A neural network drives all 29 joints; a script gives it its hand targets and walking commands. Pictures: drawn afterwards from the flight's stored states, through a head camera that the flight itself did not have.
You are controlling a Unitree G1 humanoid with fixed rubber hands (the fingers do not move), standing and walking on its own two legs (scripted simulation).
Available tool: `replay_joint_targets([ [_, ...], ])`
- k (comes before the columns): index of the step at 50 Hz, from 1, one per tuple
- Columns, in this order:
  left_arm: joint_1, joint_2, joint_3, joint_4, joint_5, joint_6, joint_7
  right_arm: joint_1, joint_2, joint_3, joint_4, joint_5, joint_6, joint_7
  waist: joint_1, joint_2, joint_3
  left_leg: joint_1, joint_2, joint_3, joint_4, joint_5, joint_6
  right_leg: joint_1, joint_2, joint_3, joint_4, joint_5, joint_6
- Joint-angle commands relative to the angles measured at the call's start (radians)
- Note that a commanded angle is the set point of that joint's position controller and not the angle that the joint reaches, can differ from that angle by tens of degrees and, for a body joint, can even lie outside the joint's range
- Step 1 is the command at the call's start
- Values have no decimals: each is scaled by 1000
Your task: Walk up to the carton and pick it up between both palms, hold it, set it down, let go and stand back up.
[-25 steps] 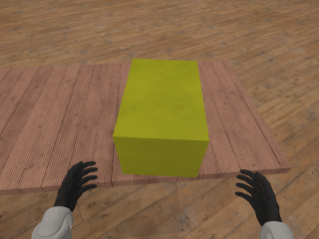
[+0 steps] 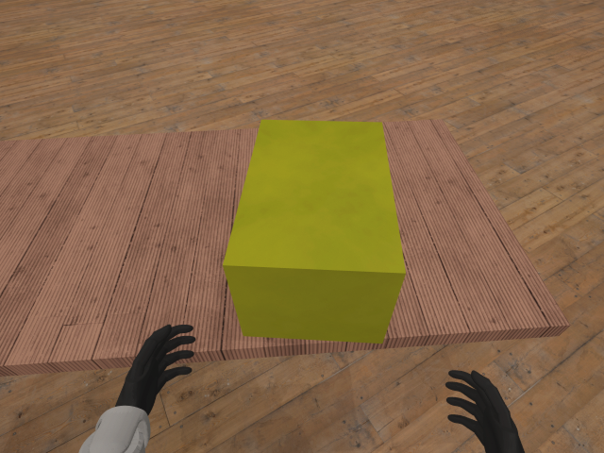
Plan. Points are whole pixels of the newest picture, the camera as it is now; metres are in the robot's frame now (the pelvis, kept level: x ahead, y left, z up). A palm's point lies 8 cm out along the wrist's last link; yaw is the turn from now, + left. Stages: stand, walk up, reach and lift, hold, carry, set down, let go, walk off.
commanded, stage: set down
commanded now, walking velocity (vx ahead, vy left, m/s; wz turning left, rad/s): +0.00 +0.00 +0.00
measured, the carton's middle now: (317, 222) +0.46 +0.04 +0.05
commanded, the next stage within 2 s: let go in 0.52 s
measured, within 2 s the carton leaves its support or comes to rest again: neither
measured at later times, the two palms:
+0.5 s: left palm (142, 388) +0.19 +0.23 +0.03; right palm out of the picture +0.16 -0.22 -0.06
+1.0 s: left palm (144, 387) +0.19 +0.22 +0.03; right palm out of the picture +0.13 -0.24 -0.07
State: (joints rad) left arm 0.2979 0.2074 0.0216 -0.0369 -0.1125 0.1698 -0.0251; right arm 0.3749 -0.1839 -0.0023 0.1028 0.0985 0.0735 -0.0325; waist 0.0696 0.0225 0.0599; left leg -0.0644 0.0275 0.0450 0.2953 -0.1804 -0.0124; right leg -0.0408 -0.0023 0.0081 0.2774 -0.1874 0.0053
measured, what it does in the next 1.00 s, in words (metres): stands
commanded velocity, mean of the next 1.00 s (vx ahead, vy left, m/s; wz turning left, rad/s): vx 0.00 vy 0.00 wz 0.00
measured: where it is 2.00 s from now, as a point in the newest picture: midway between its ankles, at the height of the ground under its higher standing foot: outside the picture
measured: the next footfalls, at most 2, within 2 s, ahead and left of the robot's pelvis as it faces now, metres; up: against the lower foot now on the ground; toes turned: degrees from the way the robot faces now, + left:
right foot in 1.56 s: -0.05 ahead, -0.13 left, +0.00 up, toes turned -2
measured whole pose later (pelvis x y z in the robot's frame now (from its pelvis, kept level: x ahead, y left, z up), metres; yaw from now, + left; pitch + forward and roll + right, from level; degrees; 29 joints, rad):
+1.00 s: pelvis -0.04 -0.01 -0.01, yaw +1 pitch -10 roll +1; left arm 0.01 0.19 0.07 0.28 0.00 0.30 -0.08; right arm 0.26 -0.27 -0.01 0.43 0.01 0.14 0.03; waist 0.05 0.04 0.06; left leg 0.00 0.03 0.06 0.35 -0.17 -0.02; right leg -0.01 -0.01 0.00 0.40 -0.22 -0.01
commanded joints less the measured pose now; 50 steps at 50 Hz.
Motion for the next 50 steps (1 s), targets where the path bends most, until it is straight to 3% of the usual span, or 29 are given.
replay_joint_targets([
  [1,-2,59,15,169,34,75,7,-92,-85,-49,-80,-46,-47,6,-17,-109,11,63,-28,19,-11,151,-16,-111,31,-8,-62,14,-20],
  [4,-34,48,10,236,45,83,-4,-127,-89,-46,-13,-58,-44,8,-15,-122,31,48,-34,30,-14,121,-10,-120,27,-8,-62,-9,-17],
  [6,-60,33,3,314,62,94,-14,-144,-99,-54,66,-76,-40,13,-32,-125,58,43,-29,30,-10,95,-12,-134,32,-18,-53,-40,-19],
  [7,-78,37,7,291,59,95,-17,-166,-94,-53,41,-68,-43,12,-20,-124,55,37,-31,36,-13,80,-7,-122,27,-16,-53,-48,-19],
  [9,-75,65,21,268,49,102,-18,-140,-62,-40,50,-51,-42,-5,-29,-147,35,54,-28,52,-39,38,6,-123,20,-21,-97,-91,-1],
  [15,-146,36,15,390,81,186,-38,-236,-79,-26,105,-74,35,-6,-22,-136,123,1,-40,75,-45,-81,6,-145,16,-21,-99,-201,-1],
  [23,-219,26,20,499,116,272,-60,-305,-110,-28,157,-85,92,10,-21,-164,150,-18,-40,84,-18,-159,5,-178,10,-32,-70,-298,-6],
  [29,-183,-5,1,516,138,313,-69,-281,-154,-36,206,-90,97,20,-25,-176,164,13,-34,78,-14,-128,3,-161,22,-48,-51,-252,-16],
  [34,-143,-16,-6,494,141,280,-69,-235,-180,-46,218,-92,52,33,-36,-182,173,40,-36,74,-24,-66,10,-136,29,-42,-57,-183,-23],
  [43,-181,2,-5,540,136,258,-55,-247,-176,-38,185,-83,23,58,-30,-188,169,79,-41,78,4,-104,9,-232,6,-21,-83,-257,-35],
  [50,-187,-5,-7,540,136,272,-63,-224,-191,-40,177,-86,45,51,-35,-203,182,117,-46,80,14,-107,10,-267,0,-14,-90,-273,-40],
])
